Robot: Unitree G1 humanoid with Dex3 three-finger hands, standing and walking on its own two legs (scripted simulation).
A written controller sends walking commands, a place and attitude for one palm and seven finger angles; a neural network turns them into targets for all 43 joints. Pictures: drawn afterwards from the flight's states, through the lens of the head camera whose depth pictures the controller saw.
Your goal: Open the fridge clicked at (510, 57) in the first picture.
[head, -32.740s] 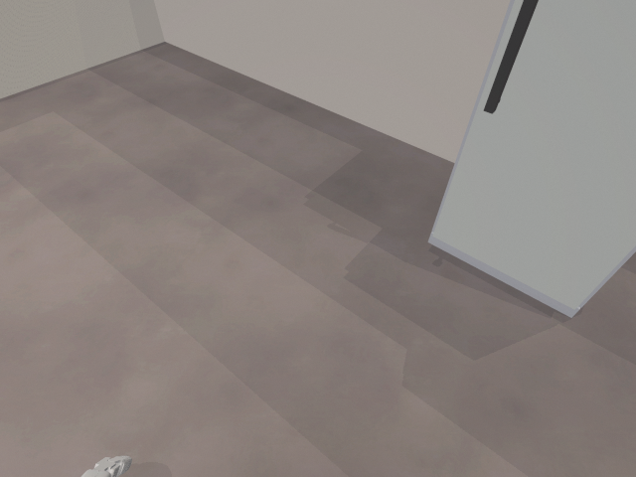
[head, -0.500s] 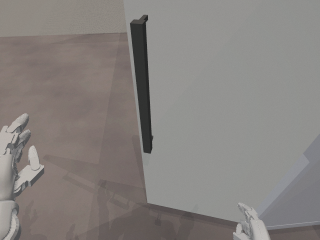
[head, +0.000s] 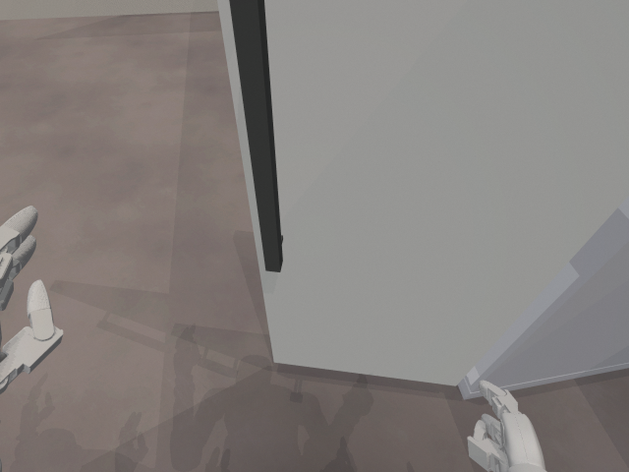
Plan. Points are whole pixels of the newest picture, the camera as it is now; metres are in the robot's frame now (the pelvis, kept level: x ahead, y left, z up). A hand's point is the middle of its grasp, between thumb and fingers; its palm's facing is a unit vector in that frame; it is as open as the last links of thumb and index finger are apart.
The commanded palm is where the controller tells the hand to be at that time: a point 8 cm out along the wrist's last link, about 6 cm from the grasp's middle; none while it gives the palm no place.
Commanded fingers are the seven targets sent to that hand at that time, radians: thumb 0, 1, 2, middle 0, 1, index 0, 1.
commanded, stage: step back with the hand held close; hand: left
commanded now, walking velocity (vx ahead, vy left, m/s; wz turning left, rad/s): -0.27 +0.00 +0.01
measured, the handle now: (268, 160) +0.47 +0.11 +0.14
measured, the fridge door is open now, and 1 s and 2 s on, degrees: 73 73 73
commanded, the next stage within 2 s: stop stepping back and stand still in 1.08 s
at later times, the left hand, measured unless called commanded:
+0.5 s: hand out of the picture +0.13 +0.28 +0.17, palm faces +0.45 -0.78 -0.43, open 7.5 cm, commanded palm +0.06 +0.32 +0.18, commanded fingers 0.00 0.90 0.90 -0.20 -0.30 -0.20 -0.30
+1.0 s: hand out of the picture +0.04 +0.26 +0.18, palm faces +0.37 -0.81 -0.46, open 7.4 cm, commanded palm +0.01 +0.30 +0.18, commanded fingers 0.00 0.90 0.90 -0.20 -0.30 -0.20 -0.30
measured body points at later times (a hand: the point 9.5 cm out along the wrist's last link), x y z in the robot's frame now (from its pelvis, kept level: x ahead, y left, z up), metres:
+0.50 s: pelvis -0.07 +0.01 -0.02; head -0.05 +0.05 +0.43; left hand +0.10 +0.32 +0.19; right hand +0.09 -0.23 -0.09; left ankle +0.01 +0.09 -0.74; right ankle +0.00 -0.14 -0.73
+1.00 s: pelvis -0.14 +0.00 -0.01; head -0.17 +0.04 +0.44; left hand +0.02 +0.30 +0.21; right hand +0.03 -0.25 -0.06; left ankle -0.05 +0.09 -0.72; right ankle -0.19 -0.12 -0.74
